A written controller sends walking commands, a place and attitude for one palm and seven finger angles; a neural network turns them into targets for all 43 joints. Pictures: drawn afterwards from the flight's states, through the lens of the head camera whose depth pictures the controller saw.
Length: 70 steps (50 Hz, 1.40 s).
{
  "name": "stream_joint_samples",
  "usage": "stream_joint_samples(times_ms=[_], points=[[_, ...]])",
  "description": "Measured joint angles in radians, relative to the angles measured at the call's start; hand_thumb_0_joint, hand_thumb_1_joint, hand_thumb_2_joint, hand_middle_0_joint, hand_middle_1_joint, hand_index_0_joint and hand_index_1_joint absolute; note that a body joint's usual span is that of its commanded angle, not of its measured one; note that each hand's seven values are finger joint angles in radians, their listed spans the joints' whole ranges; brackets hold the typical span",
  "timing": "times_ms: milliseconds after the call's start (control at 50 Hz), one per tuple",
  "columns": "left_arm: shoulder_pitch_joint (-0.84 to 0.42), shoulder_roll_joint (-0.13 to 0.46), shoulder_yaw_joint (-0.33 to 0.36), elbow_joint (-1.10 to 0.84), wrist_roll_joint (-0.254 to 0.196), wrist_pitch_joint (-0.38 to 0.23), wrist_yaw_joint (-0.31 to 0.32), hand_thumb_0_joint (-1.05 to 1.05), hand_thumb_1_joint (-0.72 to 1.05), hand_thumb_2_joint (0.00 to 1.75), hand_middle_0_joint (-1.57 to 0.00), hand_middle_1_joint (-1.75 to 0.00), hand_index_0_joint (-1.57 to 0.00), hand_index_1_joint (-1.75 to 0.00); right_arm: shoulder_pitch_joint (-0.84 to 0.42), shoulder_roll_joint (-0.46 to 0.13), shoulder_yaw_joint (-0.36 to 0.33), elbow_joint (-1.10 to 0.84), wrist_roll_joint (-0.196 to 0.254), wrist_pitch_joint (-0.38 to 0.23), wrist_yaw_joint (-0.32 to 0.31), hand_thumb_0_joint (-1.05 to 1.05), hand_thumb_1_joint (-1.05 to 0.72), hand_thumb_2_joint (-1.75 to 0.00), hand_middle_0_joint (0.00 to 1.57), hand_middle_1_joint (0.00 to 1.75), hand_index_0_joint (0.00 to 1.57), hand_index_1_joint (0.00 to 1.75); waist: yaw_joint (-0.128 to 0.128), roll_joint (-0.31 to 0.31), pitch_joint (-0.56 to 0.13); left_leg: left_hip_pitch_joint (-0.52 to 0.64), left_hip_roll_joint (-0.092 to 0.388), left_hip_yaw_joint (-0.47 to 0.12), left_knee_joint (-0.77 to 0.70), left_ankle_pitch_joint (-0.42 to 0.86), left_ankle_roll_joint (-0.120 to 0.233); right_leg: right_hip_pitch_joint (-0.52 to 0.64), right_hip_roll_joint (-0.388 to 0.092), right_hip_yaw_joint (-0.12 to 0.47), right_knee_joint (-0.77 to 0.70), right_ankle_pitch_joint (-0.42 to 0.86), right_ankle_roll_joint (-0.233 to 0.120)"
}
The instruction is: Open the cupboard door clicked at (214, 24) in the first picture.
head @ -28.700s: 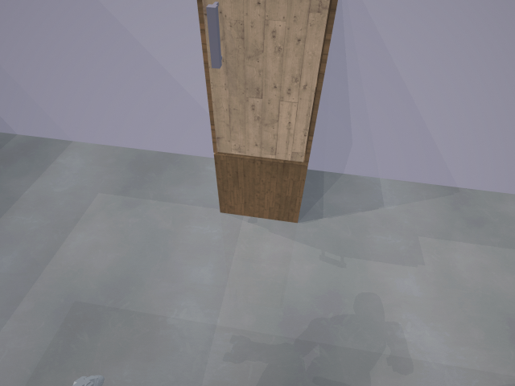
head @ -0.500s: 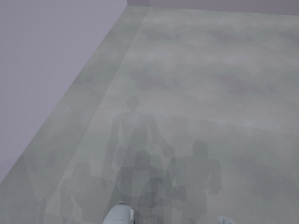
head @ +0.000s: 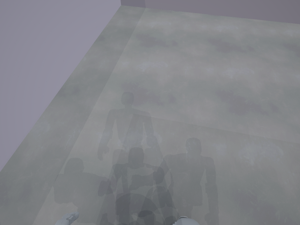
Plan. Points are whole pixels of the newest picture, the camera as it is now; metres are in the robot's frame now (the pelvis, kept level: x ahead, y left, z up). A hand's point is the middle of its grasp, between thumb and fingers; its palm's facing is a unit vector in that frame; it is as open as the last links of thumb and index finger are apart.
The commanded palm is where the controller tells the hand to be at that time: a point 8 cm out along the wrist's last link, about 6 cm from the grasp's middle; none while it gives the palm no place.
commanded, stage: turn to face it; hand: left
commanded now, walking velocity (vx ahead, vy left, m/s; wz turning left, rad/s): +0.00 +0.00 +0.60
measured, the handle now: out of the picture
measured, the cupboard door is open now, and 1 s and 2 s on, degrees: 50 50 50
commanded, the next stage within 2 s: none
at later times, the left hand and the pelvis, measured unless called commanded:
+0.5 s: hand out of the picture +0.06 +0.22 -0.19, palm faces +0.36 -0.91 -0.23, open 7.3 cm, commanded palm none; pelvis +0.07 +0.00 -0.01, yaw +19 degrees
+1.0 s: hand out of the picture +0.08 +0.14 -0.14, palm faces +0.57 -0.78 -0.27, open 7.3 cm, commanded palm none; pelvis +0.12 -0.07 +0.01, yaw +38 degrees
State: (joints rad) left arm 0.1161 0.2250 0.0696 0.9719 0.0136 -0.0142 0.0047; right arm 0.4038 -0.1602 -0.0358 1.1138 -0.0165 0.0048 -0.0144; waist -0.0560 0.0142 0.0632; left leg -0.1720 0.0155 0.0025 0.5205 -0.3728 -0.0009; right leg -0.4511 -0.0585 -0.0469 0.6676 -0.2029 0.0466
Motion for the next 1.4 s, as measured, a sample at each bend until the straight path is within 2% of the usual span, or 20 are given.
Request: stream_joint_samples(times_ms=[40,100,180,300,360,400,460,520,640,760,820,880,940,980,1140,1200,1240,1260,1320,1400], points=[[-0.015,0.005,-0.002,-0.018,0.001,-0.015,-0.001,0.01,0.94,0.90,-0.20,-0.30,-0.20,-0.30,0.015,-0.002,-0.005,-0.004,0.005,0.010,0.005,0.01,-0.92,-0.90,0.20,0.30,0.20,0.30,-0.006,-0.001,-0.009,-0.031,-0.003,-0.016,0.088,-0.048,-0.018,0.057,-0.003,-0.025,-0.075,-0.002,-0.020],[-0.045,-0.019,-0.016,-0.039,0.002,-0.027,0.010,0.01,0.93,0.90,-0.20,-0.30,-0.20,-0.30,-0.030,-0.020,-0.016,-0.020,0.014,0.030,0.004,0.01,-0.91,-0.90,0.20,0.30,0.20,0.30,-0.013,0.012,0.015,-0.170,-0.004,-0.005,0.448,-0.200,-0.040,0.079,-0.023,-0.072,-0.034,-0.085,-0.053],[-0.029,-0.053,-0.031,-0.053,0.002,-0.009,0.020,0.00,0.92,0.90,-0.20,-0.30,-0.20,-0.30,-0.112,-0.044,-0.026,-0.063,0.013,0.051,0.015,0.01,-0.91,-0.90,0.20,0.30,0.20,0.30,-0.007,-0.012,0.012,-0.293,0.023,0.051,0.644,-0.162,-0.059,0.154,-0.058,-0.126,-0.092,-0.082,-0.053],[0.013,-0.061,-0.021,-0.051,0.006,0.003,0.018,-0.01,0.93,0.90,-0.21,-0.30,-0.21,-0.30,-0.239,-0.075,-0.038,-0.150,0.007,0.050,0.034,0.01,-0.91,-0.90,0.20,0.30,0.19,0.30,0.015,-0.047,0.010,-0.315,0.056,0.095,0.438,-0.066,-0.065,0.216,-0.090,-0.216,-0.121,-0.104,-0.038],[0.031,-0.036,-0.013,-0.052,0.012,0.009,0.011,-0.01,0.93,0.90,-0.21,-0.30,-0.21,-0.30,-0.288,-0.089,-0.041,-0.188,0.006,0.045,0.040,0.01,-0.91,-0.90,0.20,0.30,0.19,0.30,0.036,-0.061,0.020,-0.267,0.049,0.116,0.277,-0.025,-0.055,0.219,-0.109,-0.255,-0.071,-0.144,-0.024],[0.058,-0.017,-0.007,-0.054,0.009,0.016,0.005,-0.01,0.93,0.90,-0.21,-0.30,-0.21,-0.30,-0.304,-0.104,-0.040,-0.219,0.002,0.034,0.045,0.01,-0.91,-0.90,0.20,0.30,0.19,0.30,0.043,-0.062,0.014,-0.213,0.039,0.123,0.139,0.091,-0.031,0.197,-0.126,-0.273,0.008,-0.192,-0.008],[0.067,0.026,0.005,-0.042,0.005,0.055,0.005,0.00,0.92,0.90,-0.21,-0.30,-0.21,-0.30,-0.323,-0.097,-0.034,-0.248,-0.003,0.012,0.039,0.00,-0.91,-0.90,0.20,0.30,0.19,0.30,0.052,-0.085,0.017,-0.245,0.018,0.112,0.189,0.067,0.041,0.069,-0.096,-0.127,0.303,-0.354,0.023],[0.066,0.048,0.016,-0.030,0.010,0.073,0.004,0.00,0.92,0.90,-0.20,-0.30,-0.20,-0.30,-0.308,-0.086,-0.024,-0.260,-0.003,0.007,0.026,0.00,-0.91,-0.90,0.20,0.30,0.20,0.30,0.057,-0.078,0.009,-0.228,0.008,0.088,0.138,0.074,0.041,-0.029,-0.050,-0.032,0.491,-0.294,0.035],[0.057,0.049,0.012,-0.053,0.006,0.066,-0.001,0.01,0.91,0.90,-0.20,-0.30,-0.20,-0.30,-0.259,-0.068,-0.011,-0.234,-0.002,0.011,0.018,0.00,-0.91,-0.90,0.20,0.30,0.20,0.30,0.061,-0.034,0.009,-0.171,-0.012,0.028,0.005,0.149,0.034,-0.067,-0.024,0.041,0.440,-0.195,0.054],[0.032,0.026,0.000,-0.077,-0.003,0.062,0.001,0.01,0.91,0.90,-0.20,-0.30,-0.20,-0.30,-0.216,-0.052,-0.017,-0.201,-0.007,0.036,0.029,0.01,-0.90,-0.89,0.21,0.30,0.20,0.30,0.040,0.007,0.014,-0.170,-0.023,-0.049,-0.001,0.160,0.000,0.027,0.005,0.047,0.162,-0.211,0.044],[0.035,0.013,-0.009,-0.095,-0.004,0.041,0.000,0.01,0.91,0.90,-0.20,-0.30,-0.20,-0.30,-0.199,-0.054,-0.028,-0.191,0.000,0.052,0.032,0.01,-0.90,-0.89,0.21,0.30,0.20,0.30,0.034,0.019,0.008,-0.203,-0.037,-0.084,0.055,0.138,-0.027,0.128,0.018,0.032,-0.072,-0.123,0.022],[0.034,-0.024,-0.025,-0.094,0.005,0.027,0.008,0.00,0.91,0.90,-0.20,-0.30,-0.20,-0.30,-0.211,-0.076,-0.047,-0.172,0.004,0.071,0.035,0.01,-0.91,-0.89,0.20,0.30,0.20,0.30,0.029,0.043,0.029,-0.296,-0.052,-0.075,0.340,-0.074,-0.034,0.139,0.009,-0.009,-0.058,-0.116,-0.044],[0.051,-0.051,-0.035,-0.090,0.003,0.032,0.013,0.00,0.91,0.90,-0.20,-0.30,-0.20,-0.30,-0.219,-0.090,-0.058,-0.161,0.002,0.082,0.043,0.01,-0.91,-0.90,0.20,0.30,0.20,0.30,0.020,0.035,0.033,-0.363,-0.038,-0.022,0.601,-0.063,-0.051,0.180,-0.016,-0.048,-0.104,-0.100,-0.062],[0.061,-0.061,-0.039,-0.085,0.002,0.032,0.014,0.01,0.91,0.90,-0.20,-0.30,-0.20,-0.30,-0.222,-0.092,-0.059,-0.159,0.002,0.084,0.047,0.01,-0.91,-0.90,0.20,0.30,0.20,0.30,0.012,0.019,0.031,-0.371,-0.018,0.001,0.659,-0.029,-0.064,0.202,-0.029,-0.076,-0.138,-0.087,-0.064],[0.077,-0.048,-0.027,-0.082,0.009,0.013,0.014,0.00,0.93,0.90,-0.21,-0.30,-0.21,-0.30,-0.256,-0.090,-0.053,-0.151,0.006,0.085,0.046,0.01,-0.91,-0.90,0.20,0.30,0.19,0.30,0.038,-0.032,0.040,-0.249,0.025,0.052,0.393,-0.078,-0.079,0.233,-0.075,-0.195,-0.152,-0.099,-0.063],[0.088,-0.028,-0.019,-0.073,0.012,0.015,0.010,0.00,0.92,0.90,-0.21,-0.30,-0.21,-0.30,-0.286,-0.087,-0.045,-0.164,0.009,0.076,0.046,0.01,-0.91,-0.90,0.20,0.30,0.19,0.30,0.055,-0.049,0.046,-0.188,0.020,0.083,0.253,-0.079,-0.064,0.223,-0.098,-0.232,-0.106,-0.126,-0.052],[0.103,-0.012,-0.011,-0.063,0.010,0.020,0.007,0.00,0.92,0.90,-0.21,-0.30,-0.21,-0.30,-0.301,-0.086,-0.040,-0.183,0.009,0.063,0.048,0.01,-0.91,-0.90,0.20,0.30,0.19,0.30,0.060,-0.059,0.043,-0.130,0.011,0.100,0.118,0.004,-0.051,0.204,-0.117,-0.251,-0.049,-0.157,-0.038],[0.113,-0.004,-0.008,-0.060,0.006,0.027,0.004,0.00,0.91,0.90,-0.21,-0.30,-0.21,-0.30,-0.303,-0.089,-0.039,-0.195,0.007,0.051,0.049,0.01,-0.91,-0.90,0.20,0.30,0.19,0.30,0.058,-0.055,0.033,-0.113,0.010,0.093,0.064,0.079,-0.018,0.179,-0.123,-0.253,0.006,-0.177,-0.027],[0.102,0.032,0.004,-0.038,0.004,0.069,0.006,0.00,0.91,0.90,-0.21,-0.30,-0.21,-0.30,-0.313,-0.070,-0.031,-0.211,0.001,0.028,0.039,0.01,-0.91,-0.90,0.20,0.30,0.20,0.30,0.062,-0.081,0.035,-0.137,-0.008,0.075,0.111,0.051,0.027,0.063,-0.097,-0.110,0.273,-0.334,0.013],[0.076,0.047,0.014,-0.031,0.005,0.084,0.002,0.01,0.91,0.90,-0.20,-0.30,-0.20,-0.30,-0.286,-0.057,-0.021,-0.214,-0.003,0.025,0.023,0.00,-0.91,-0.90,0.20,0.30,0.20,0.30,0.063,-0.067,0.021,-0.117,-0.012,0.030,0.049,0.074,0.016,-0.028,-0.053,-0.011,0.431,-0.259,0.032]])
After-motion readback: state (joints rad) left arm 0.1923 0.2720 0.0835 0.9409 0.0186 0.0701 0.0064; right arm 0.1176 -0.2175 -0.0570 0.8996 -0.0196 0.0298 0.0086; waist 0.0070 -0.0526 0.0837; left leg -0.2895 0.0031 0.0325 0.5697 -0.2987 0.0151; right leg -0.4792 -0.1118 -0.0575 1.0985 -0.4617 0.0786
